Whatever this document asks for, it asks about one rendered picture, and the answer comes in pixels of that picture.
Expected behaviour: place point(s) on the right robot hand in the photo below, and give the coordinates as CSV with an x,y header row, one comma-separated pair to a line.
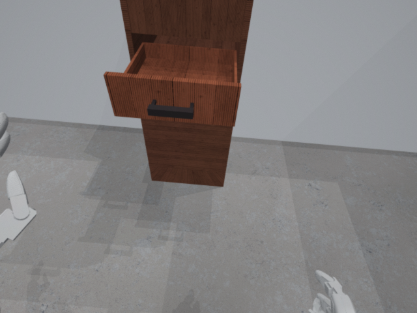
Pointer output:
x,y
338,303

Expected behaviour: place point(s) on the handle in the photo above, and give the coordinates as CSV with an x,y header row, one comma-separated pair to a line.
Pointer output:
x,y
170,111

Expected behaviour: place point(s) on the drawer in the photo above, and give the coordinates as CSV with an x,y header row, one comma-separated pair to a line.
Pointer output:
x,y
175,75

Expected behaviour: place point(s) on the cabinet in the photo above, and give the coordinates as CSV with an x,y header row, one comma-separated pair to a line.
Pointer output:
x,y
180,152

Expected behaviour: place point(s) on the left robot hand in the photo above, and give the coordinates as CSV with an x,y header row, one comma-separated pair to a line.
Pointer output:
x,y
13,221

